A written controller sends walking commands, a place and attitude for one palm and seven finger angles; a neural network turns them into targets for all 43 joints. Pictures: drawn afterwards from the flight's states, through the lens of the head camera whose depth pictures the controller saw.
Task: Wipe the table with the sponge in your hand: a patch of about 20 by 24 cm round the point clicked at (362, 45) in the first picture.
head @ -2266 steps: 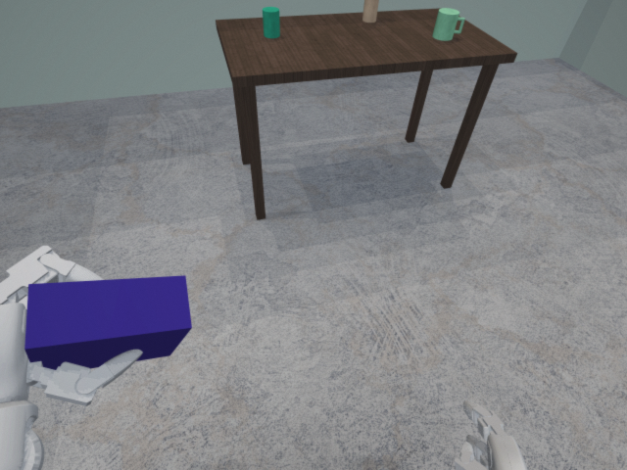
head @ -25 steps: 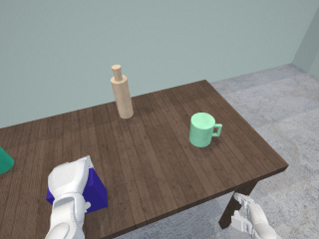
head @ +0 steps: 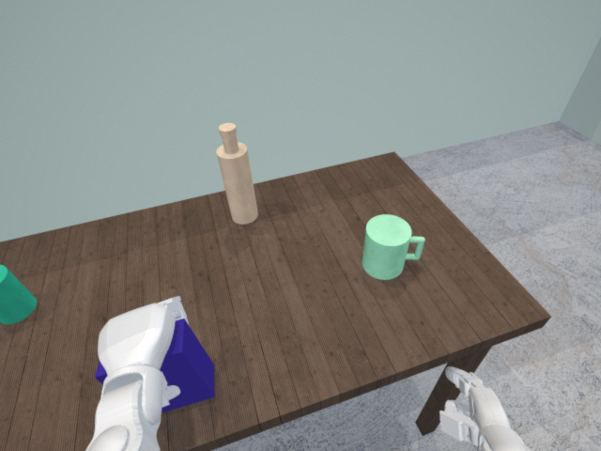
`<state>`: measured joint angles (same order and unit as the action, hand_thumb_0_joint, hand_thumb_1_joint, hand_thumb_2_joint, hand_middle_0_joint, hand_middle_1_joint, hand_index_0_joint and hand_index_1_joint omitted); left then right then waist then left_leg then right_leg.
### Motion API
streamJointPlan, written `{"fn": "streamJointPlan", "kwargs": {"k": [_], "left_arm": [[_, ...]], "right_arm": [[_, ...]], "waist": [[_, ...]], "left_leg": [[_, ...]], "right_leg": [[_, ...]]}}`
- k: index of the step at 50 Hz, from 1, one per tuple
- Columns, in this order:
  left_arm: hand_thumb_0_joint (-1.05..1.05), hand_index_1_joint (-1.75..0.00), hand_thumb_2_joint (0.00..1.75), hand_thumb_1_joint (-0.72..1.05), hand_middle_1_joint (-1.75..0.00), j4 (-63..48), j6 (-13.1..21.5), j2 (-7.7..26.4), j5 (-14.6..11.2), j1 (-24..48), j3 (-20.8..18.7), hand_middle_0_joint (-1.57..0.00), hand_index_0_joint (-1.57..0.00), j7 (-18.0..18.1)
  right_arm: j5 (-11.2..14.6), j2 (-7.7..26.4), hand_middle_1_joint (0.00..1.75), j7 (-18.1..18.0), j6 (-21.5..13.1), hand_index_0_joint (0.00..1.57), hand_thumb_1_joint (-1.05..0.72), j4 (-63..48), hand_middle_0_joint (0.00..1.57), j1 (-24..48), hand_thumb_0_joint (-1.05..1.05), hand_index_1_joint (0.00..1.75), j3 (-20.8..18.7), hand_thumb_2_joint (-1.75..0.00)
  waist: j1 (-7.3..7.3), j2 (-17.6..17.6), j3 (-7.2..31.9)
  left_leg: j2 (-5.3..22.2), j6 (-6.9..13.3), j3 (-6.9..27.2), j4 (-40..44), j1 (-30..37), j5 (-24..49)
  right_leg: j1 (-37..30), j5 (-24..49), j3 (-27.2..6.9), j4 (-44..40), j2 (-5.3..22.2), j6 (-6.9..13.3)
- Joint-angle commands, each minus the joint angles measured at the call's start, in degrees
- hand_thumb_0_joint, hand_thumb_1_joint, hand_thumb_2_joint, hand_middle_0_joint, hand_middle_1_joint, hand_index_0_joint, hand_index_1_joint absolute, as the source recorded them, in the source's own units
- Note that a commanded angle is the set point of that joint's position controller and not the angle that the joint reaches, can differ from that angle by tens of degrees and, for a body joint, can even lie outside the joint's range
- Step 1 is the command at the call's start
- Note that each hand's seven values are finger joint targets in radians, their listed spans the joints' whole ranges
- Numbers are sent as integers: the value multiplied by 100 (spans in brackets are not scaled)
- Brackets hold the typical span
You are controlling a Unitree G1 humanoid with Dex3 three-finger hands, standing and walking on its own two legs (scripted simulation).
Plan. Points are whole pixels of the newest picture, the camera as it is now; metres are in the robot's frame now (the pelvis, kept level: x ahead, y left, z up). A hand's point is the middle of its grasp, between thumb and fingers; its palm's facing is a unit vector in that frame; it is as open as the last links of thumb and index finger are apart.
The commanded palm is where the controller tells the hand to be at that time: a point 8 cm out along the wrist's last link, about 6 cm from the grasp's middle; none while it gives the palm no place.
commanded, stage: lift the sponge slowly off the table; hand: left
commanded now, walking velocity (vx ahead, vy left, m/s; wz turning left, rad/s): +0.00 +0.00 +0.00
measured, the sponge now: (167, 377) +0.21 +0.24 -0.03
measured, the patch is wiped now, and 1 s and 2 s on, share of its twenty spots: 1.00 1.00 1.00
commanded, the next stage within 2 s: bring the sponge back beside the body in 1.36 s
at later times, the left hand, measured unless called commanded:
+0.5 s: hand (155, 342) +0.22 +0.23 +0.06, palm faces +0.02 -0.17 -0.98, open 9.6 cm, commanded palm +0.18 +0.24 +0.13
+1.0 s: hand (146, 328) +0.22 +0.23 +0.09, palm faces +0.09 -0.18 -0.98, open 9.6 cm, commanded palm +0.18 +0.23 +0.16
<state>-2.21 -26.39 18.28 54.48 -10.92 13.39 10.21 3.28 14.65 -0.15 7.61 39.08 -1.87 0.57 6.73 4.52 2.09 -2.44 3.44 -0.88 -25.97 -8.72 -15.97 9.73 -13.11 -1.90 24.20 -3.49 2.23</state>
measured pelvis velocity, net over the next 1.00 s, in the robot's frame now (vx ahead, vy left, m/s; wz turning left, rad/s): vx -0.01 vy -0.02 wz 0.00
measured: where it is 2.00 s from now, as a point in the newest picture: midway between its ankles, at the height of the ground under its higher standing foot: outside the picture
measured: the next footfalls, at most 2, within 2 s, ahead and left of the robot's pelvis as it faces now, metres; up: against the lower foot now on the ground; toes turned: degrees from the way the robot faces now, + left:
none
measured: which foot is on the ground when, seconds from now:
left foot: down 0.00-1.00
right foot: down 0.00-1.00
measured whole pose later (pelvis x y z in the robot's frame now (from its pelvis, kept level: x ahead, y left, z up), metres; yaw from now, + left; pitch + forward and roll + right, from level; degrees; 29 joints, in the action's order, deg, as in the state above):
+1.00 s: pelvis -0.01 -0.02 +0.00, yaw +0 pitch -5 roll +0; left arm -13.3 -29.0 23.3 51.4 -8.8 10.1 2.8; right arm 3.3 15.0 -0.9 8.0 40.5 0.0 2.6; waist 7.2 6.1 0.1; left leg -1.7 2.2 -0.3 -21.3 -3.6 -13.1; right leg 4.7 -10.5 -1.7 20.0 -4.2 3.4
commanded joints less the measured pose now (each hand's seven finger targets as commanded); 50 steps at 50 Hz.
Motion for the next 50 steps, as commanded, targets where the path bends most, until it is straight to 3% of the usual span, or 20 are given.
{"fn": "streamJointPlan", "kwargs": {"k": [1, 4, 8, 14, 18, 19, 22, 24, 25, 27, 34, 35, 37, 39, 42, 44, 45, 48, 49, 50], "left_arm": [[0, -160, 130, 10, -160, -1369, 57, 810, 274, 1101, -559, -120, -120, 234], [0, -160, 130, 10, -160, -1371, 17, 1113, 266, 1399, -865, -120, -120, 250], [0, -160, 130, 10, -160, -1481, -71, 869, 243, 1254, -596, -120, -120, 163], [0, -160, 130, 10, -160, -1610, -143, 1105, 155, 1353, -758, -120, -120, -82], [0, -160, 130, 10, -160, -1601, -65, 982, 188, 1532, -605, -120, -120, -169], [0, -160, 130, 10, -160, -1723, -31, 1257, 149, 1513, -898, -120, -120, -166], [0, -160, 130, 10, -160, -1568, -3, 1048, 166, 1399, -745, -120, -120, -175], [0, -160, 130, 10, -160, -1724, -10, 1452, 166, 1467, -1122, -120, -120, -160], [0, -160, 130, 10, -160, -1830, -28, 1257, 154, 1498, -962, -120, -120, -166], [0, -160, 130, 10, -160, -1653, -90, 1214, 91, 1213, -962, -120, -120, -187], [0, -160, 130, 10, -160, -2153, -201, 1526, 12, 1288, -1173, -120, -120, -362], [0, -160, 130, 10, -160, -2240, -202, 1480, 35, 1360, -1126, -120, -120, -370], [0, -160, 130, 10, -160, -2151, -183, 1282, 7, 1255, -919, -120, -120, -427], [0, -160, 130, 10, -160, -2371, -179, 1537, -15, 1378, -1119, -120, -120, -460], [0, -160, 130, 10, -160, -2231, -171, 1351, 0, 1459, -937, -120, -120, -487], [0, -160, 130, 10, -160, -2386, -182, 1685, -16, 1589, -1225, -120, -120, -487], [0, -160, 130, 10, -160, -2432, -186, 1493, 15, 1713, -1068, -120, -120, -492], [0, -160, 130, 10, -160, -2227, -233, 1530, -64, 1444, -1130, -120, -120, -515], [0, -160, 130, 10, -160, -2375, -254, 1726, -73, 1588, -1317, -120, -120, -524], [0, -160, 130, 10, -160, -2482, -266, 1606, -65, 1685, -1197, -120, -120, -533]], "right_arm": [[-14, 476, 30, 19, -416, 20, -90, -1162, 20, 1542, 0, 30, -105, -90], [-23, 525, 30, -19, -389, 20, -90, -1078, 20, 1629, 0, 30, -95, -90], [-7, 504, 30, 6, -391, 20, -90, -1067, 20, 1725, 0, 30, -74, -90], [-7, 548, 30, -18, -378, 20, -90, -1071, 20, 1812, 0, 30, -32, -90], [-18, 524, 30, -54, -419, 20, -90, -1065, 20, 1767, 0, 30, -28, -90], [-22, 534, 30, -62, -441, 20, -90, -1090, 20, 1776, 0, 30, -48, -90], [-22, 509, 30, -71, -448, 20, -90, -1068, 20, 1768, 0, 30, -24, -90], [-23, 546, 30, -66, -441, 20, -90, -1052, 20, 1821, 0, 30, -31, -90], [-28, 513, 30, -64, -438, 20, -90, -1103, 20, 1795, 0, 30, -30, -90], [-5, 522, 30, -47, -428, 20, -90, -1064, 20, 1822, 0, 30, -20, -90], [-11, 556, 30, -51, -421, 20, -90, -1139, 20, 1929, 0, 30, -3, -90], [-11, 542, 30, -51, -414, 20, -90, -1154, 20, 1870, 0, 30, -2, -90], [-13, 527, 30, -57, -425, 20, -90, -1143, 20, 1849, 0, 30, 10, -90], [-7, 553, 30, -65, -436, 20, -90, -1168, 20, 1914, 0, 30, 6, -90], [-14, 534, 30, -81, -435, 20, -90, -1130, 20, 1828, 0, 30, 18, -90], [-4, 556, 30, -95, -427, 20, -90, -1154, 20, 1925, 0, 30, 29, -90], [-9, 521, 30, -97, -434, 20, -90, -1180, 20, 1878, 0, 30, 32, -90], [-2, 531, 30, -85, -388, 20, -90, -1143, 20, 1910, 0, 30, 51, -90], [11, 554, 30, -86, -390, 20, -90, -1161, 20, 1984, 0, 30, 49, -90], [3, 534, 30, -92, -392, 20, -90, -1196, 20, 1948, 0, 30, 51, -90]], "waist": [[109, -258, 997], [97, -309, 912], [107, -142, 962], [53, -282, 766], [53, -237, 759], [85, -341, 861], [93, -304, 762], [131, -281, 921], [115, -300, 1071], [126, -315, 824], [111, -271, 871], [114, -214, 1005], [72, -278, 767], [85, -253, 813], [62, -227, 710], [93, -229, 805], [90, -244, 949], [129, -276, 727], [108, -283, 765], [124, -159, 940]], "left_leg": [[164, -10, 701, 367, 296, 1807], [146, -3, 695, 466, 302, 1544], [125, -24, 657, 479, 403, 1772], [113, 16, 675, 570, 450, 1554], [93, 41, 620, 585, 473, 1495], [107, 51, 671, 622, 507, 1413], [82, 35, 602, 612, 468, 1500], [66, 25, 623, 624, 504, 1515], [50, 48, 544, 581, 469, 1598], [55, 13, 545, 591, 451, 1624], [53, 43, 606, 573, 553, 1665], [55, 54, 565, 559, 525, 1709], [63, 44, 571, 544, 559, 1756], [77, 44, 632, 589, 614, 1656], [94, 44, 602, 625, 578, 1658], [98, 43, 661, 683, 592, 1549], [77, 59, 592, 649, 556, 1603], [88, 22, 609, 691, 491, 1581], [88, 29, 640, 706, 514, 1502], [83, 48, 588, 688, 507, 1563]], "right_leg": [[-486, 1345, -450, -234, 34, 401], [-523, 1090, -616, -390, 18, 409], [-621, 1334, -540, -394, 58, 413], [-611, 1025, -681, -590, 58, 389], [-593, 900, -567, -638, 78, 374], [-682, 776, -674, -664, 47, 379], [-688, 919, -608, -673, 89, 368], [-831, 997, -793, -675, 66, 388], [-958, 1226, -686, -595, 106, 361], [-834, 1238, -678, -644, 119, 355], [-866, 1285, -820, -666, 109, 362], [-958, 1341, -694, -602, 131, 344], [-785, 1363, -664, -657, 128, 338], [-799, 1164, -791, -704, 96, 355], [-737, 1112, -647, -717, 111, 342], [-816, 933, -783, -736, 75, 365], [-922, 1021, -677, -677, 107, 341], [-837, 1018, -642, -718, 145, 333], [-845, 891, -820, -748, 91, 364], [-965, 970, -682, -678, 128, 341]]}}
